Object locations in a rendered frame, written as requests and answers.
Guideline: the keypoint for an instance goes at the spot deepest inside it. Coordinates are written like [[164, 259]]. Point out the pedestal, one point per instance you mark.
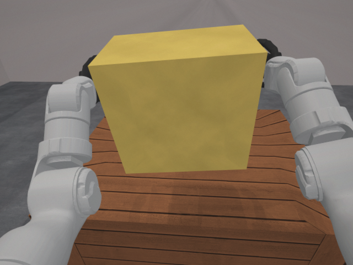
[[253, 216]]

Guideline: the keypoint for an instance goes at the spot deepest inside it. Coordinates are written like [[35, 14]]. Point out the left robot hand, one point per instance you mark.
[[85, 72]]

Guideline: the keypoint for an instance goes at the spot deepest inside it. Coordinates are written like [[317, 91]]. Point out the right robot upper arm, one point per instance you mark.
[[325, 172]]

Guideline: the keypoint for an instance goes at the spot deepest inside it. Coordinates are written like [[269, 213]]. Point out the carton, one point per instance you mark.
[[181, 100]]

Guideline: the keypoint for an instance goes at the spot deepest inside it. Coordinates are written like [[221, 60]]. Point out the left robot forearm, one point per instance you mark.
[[67, 121]]

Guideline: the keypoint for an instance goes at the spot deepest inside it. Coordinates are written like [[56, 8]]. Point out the left robot upper arm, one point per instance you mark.
[[60, 201]]

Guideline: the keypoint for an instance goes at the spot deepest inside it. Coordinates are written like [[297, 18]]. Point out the right robot forearm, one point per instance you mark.
[[315, 114]]

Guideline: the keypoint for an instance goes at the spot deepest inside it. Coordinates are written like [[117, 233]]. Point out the right robot hand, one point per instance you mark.
[[271, 48]]

